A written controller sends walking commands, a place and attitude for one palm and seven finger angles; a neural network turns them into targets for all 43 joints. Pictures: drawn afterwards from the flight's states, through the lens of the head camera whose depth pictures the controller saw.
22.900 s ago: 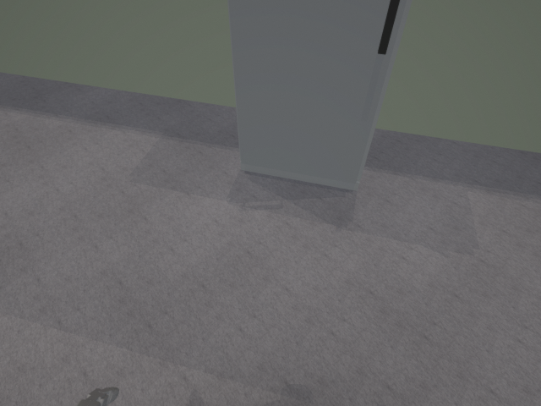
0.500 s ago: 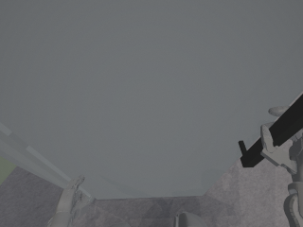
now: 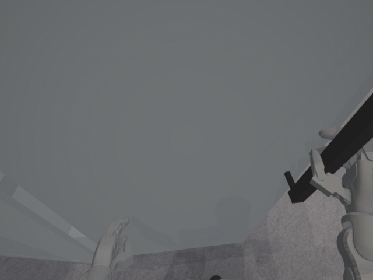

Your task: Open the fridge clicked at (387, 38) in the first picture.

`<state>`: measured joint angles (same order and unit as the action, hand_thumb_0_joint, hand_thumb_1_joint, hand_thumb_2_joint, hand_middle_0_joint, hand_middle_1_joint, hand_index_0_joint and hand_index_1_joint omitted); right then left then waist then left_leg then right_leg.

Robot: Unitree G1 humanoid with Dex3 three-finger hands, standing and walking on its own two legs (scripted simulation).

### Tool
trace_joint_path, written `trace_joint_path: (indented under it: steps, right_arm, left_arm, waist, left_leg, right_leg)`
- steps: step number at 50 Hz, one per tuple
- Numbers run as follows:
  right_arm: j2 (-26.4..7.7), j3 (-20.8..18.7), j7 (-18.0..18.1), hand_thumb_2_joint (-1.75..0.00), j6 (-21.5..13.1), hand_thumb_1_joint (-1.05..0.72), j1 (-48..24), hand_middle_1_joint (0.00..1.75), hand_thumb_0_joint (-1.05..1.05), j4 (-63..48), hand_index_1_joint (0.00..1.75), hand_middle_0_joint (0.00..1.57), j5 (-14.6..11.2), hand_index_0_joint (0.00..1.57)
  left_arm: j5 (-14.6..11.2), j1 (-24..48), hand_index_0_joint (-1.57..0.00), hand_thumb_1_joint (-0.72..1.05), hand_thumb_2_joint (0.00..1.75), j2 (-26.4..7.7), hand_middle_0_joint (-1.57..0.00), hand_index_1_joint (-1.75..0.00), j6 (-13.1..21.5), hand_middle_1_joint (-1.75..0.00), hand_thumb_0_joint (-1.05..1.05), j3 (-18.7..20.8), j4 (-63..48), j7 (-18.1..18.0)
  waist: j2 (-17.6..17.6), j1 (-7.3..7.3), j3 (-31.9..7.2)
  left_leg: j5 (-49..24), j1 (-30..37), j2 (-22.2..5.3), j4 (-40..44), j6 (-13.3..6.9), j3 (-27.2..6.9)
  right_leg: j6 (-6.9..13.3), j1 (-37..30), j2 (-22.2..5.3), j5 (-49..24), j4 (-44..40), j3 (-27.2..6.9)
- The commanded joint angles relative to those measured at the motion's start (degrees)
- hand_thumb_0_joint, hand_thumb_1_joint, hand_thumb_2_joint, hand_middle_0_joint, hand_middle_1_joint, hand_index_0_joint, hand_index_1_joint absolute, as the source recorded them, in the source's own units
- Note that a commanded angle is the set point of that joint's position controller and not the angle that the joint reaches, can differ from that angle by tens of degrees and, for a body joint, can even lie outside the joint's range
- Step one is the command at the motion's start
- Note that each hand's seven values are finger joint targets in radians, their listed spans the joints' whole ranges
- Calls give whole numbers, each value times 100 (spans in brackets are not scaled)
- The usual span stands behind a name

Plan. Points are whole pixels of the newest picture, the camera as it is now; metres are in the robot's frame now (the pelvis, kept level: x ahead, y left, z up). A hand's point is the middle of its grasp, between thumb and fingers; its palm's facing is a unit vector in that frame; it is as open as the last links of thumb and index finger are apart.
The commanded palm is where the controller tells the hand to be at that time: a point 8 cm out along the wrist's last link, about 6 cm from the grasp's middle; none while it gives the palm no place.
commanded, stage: stop walking and hold the door back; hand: right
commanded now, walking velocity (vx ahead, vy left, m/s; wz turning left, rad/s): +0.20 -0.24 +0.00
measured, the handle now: (352, 115) +0.32 -0.23 +0.23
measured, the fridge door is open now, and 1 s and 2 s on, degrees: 79 76 75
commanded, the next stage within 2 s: loosen the grip on the handle in 0.90 s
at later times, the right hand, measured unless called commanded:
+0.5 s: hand (306, 144) +0.33 -0.21 +0.14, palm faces +0.24 +0.96 -0.17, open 5.9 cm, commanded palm +0.29 -0.26 +0.13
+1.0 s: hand (310, 152) +0.32 -0.21 +0.14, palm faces +0.19 +0.97 -0.13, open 5.9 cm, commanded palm +0.28 -0.26 +0.14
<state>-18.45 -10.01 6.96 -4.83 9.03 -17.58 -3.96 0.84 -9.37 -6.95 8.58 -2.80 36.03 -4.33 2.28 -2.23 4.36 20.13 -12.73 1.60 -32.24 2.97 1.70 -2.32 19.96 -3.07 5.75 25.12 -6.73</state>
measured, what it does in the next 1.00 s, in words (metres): steps on the spot: left foot, then right foot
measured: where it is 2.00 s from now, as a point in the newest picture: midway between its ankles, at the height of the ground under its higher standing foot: outside the picture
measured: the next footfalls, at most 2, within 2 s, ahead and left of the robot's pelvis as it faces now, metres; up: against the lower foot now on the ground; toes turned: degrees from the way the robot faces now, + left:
left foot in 0.02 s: +0.01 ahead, +0.13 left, +0.00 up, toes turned +0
right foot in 0.46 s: +0.01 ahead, -0.14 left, +0.00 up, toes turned -4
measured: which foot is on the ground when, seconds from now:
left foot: up 0.00-0.00, down 0.02-0.46, up 0.48-0.68, down 0.70-1.00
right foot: down 0.00-0.02, up 0.04-0.44, down 0.46-1.00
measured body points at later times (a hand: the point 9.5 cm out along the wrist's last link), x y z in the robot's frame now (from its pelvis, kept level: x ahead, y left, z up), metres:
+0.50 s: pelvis -0.07 -0.01 -0.01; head -0.03 -0.01 +0.44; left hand +0.08 +0.27 -0.10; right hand +0.31 -0.26 +0.15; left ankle -0.03 +0.13 -0.74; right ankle -0.09 -0.12 -0.74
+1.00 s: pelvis -0.06 -0.03 -0.01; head -0.03 -0.04 +0.44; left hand +0.11 +0.23 -0.09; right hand +0.30 -0.26 +0.15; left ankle -0.02 +0.08 -0.74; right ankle -0.03 -0.14 -0.74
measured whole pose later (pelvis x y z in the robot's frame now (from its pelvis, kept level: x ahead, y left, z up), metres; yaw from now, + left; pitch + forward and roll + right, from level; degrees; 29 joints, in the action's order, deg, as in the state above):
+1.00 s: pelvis -0.06 -0.03 -0.01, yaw -1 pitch -2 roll +0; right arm -16.1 -8.6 3.8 -10.2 -19.2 14.5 -3.3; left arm -0.9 -9.2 -14.5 2.9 -1.0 38.7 -5.4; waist -1.5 0.7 4.7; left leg 13.4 -15.8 -0.1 -30.9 -0.9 3.9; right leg 0.3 15.0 -1.9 14.3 31.8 3.1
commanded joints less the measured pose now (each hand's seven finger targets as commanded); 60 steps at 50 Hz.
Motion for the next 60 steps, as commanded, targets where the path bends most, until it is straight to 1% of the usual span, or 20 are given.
trace_joint_path:
  steps: [1,7,14,19,21,23,26,28,32,34,36,38,45,49,50,51,52,53,56,60]
  right_arm:
    - [-1518,-971,187,-90,-357,-90,-2698,140,0,213,140,45,217,45]
    - [-1572,-921,123,-90,-688,-90,-4093,140,0,1889,140,45,138,45]
    - [-1481,-604,64,-90,-785,-90,-5536,140,0,2950,140,45,77,45]
    - [-1383,-534,69,-90,-741,-90,-6120,140,0,3253,140,45,175,45]
    - [-1454,-686,42,-90,-783,-90,-5971,140,0,3217,140,45,195,45]
    - [-1179,-543,-17,-90,-936,-90,-5816,140,0,2818,140,45,184,45]
    - [-595,77,-225,-90,-888,-90,-5818,140,0,2945,140,45,190,45]
    - [-1185,-384,-177,-90,-861,-90,-5722,140,0,2787,140,45,263,45]
    - [-1018,-360,-281,-90,-790,-90,-4747,140,0,2110,140,45,213,45]
    - [-1270,-542,-265,-90,-782,-90,-4596,140,0,1923,140,45,249,45]
    - [-1500,-845,-225,-90,-712,-90,-4206,140,0,2069,140,45,170,45]
    - [-1423,-872,-231,-90,-605,-90,-4341,140,0,2181,140,45,52,45]
    - [-1150,-658,-161,-90,-869,-90,-4655,140,0,2049,140,45,67,45]
    - [-603,-129,-226,-90,-866,-90,-4339,140,0,2331,140,45,81,45]
    - [-4082,-2368,99,-90,-1213,-90,-9082,140,0,720,140,45,530,45]
    - [-1549,-817,-483,-84,-473,-78,-6892,140,0,3505,140,45,551,45]
    - [-727,-319,-517,-78,-581,-66,-6001,140,0,2802,140,45,83,45]
    - [-1165,-884,-519,-73,-574,-54,-5276,140,0,2600,140,45,23,45]
    - [-555,-335,-554,-55,-728,-17,-5109,140,0,2369,140,45,-284,45]
    - [-679,-241,-133,-32,-903,31,-4660,140,0,2076,140,45,264,45]
  left_arm:
    - [-84,708,-20,90,90,-952,-20,-30,36,-30,0,413,-605,-206]
    - [-160,515,-20,90,90,-1240,-20,-30,-257,-30,0,429,-290,-187]
    - [-146,347,-20,90,90,-1468,-20,-30,-273,-30,0,572,-325,-117]
    - [-162,68,-20,90,90,-1377,-20,-30,-211,-30,0,536,-285,-158]
    - [-168,-57,-20,90,90,-1453,-20,-30,-210,-30,0,581,-314,-195]
    - [-190,37,-20,90,90,-1659,-20,-30,-218,-30,0,644,-499,-161]
    - [-232,85,-20,90,90,-1247,-20,-30,-267,-30,0,442,-562,-52]
    - [-220,-109,-20,90,90,-1470,-20,-30,-260,-30,0,506,-445,-60]
    - [-233,-39,-20,90,90,-1382,-20,-30,-353,-30,0,417,-673,32]
    - [-246,37,-20,90,90,-1341,-20,-30,-383,-30,0,392,-736,41]
    - [-251,39,-20,90,90,-1231,-20,-30,-386,-30,0,402,-788,27]
    - [-298,134,-20,90,90,-1207,-20,-30,-338,-30,0,396,-669,17]
    - [-152,235,-20,90,90,-1218,-20,-30,-272,-30,0,262,-335,-166]
    - [-207,411,-20,90,90,-1282,-20,-30,-310,-30,0,306,-526,-113]
    - [-483,-69,-20,90,90,-876,-20,-30,-236,-30,0,60,-854,-81]
    - [-71,-202,-20,90,90,-1200,-20,-30,-105,-30,0,606,-341,25]
    - [-232,-252,-20,90,90,-1262,-20,-30,-36,-30,0,621,-525,131]
    - [-195,-286,-20,90,90,-1602,-20,-30,6,-30,0,710,-505,156]
    - [-213,153,-20,90,90,-1476,-20,-30,79,-30,0,512,-627,257]
    - [-115,158,-20,90,90,-1467,-20,-30,123,-30,0,502,-692,399]
  waist:
    - [-2128,35,-868]
    - [-979,251,-1271]
    - [-1407,90,-944]
    - [-1593,53,-1626]
    - [-872,159,-1984]
    - [1174,158,-2085]
    - [1015,329,-1567]
    - [958,294,-1605]
    - [756,245,-1940]
    - [154,267,-2239]
    - [-977,249,-2164]
    - [-1409,143,-1821]
    - [-443,298,-1585]
    - [629,123,-1435]
    - [1583,158,-1311]
    - [27,271,-2563]
    - [-579,447,-2210]
    - [-596,175,-2687]
    - [93,157,-1770]
    - [585,137,-1474]
  left_leg:
    - [-1226,21,-2499,2257,-841,-3288]
    - [-2756,998,-1956,1013,-611,-1112]
    - [-731,728,-2069,1818,-853,-1334]
    - [-360,842,-1851,1497,-945,-977]
    - [-746,746,-1312,584,-671,-514]
    - [-262,-960,-396,-777,-239,247]
    - [1066,-1766,-291,-1649,-214,58]
    - [368,-1690,-269,-1195,-253,126]
    - [-904,50,40,691,-345,576]
    - [-2477,1734,-521,616,-609,-163]
    - [-4489,2234,-1868,703,-1413,-1590]
    - [-3399,1451,-2076,1078,-1321,-1651]
    - [-1105,119,-1197,966,-657,-549]
    - [-473,366,-283,191,-208,-248]
    - [429,348,-450,473,-311,-499]
    - [-1161,323,-223,544,-647,27]
    - [-1715,164,26,494,-580,256]
    - [-1879,161,-4,408,-515,94]
    - [-785,-250,-44,599,-517,68]
    - [-558,-519,-69,385,-561,61]
  right_leg:
    - [-6,1155,733,2567,3362,190]
    - [-46,1595,383,1118,4421,289]
    - [125,975,211,1235,2500,890]
    - [283,-372,368,1398,537,1442]
    - [334,-1318,326,791,-463,1387]
    - [943,-2550,-1248,-252,-595,-595]
    - [1493,-2445,-1843,-1626,-611,-1120]
    - [1258,-2667,-1554,-2407,-107,-432]
    - [684,-2049,-1039,-2767,682,672]
    - [481,-624,-840,-1883,1402,901]
    - [134,661,116,1876,2630,1053]
    - [140,559,-32,2727,2954,430]
    - [238,-1224,113,434,35,880]
    - [758,-518,-985,-43,-571,-298]
    - [539,-694,-128,1085,-555,342]
    - [193,-1016,171,-242,7,1049]
    - [143,-994,65,-872,74,739]
    - [203,-1243,35,-991,180,770]
    - [233,-924,146,364,9,684]
    - [299,-637,192,731,124,639]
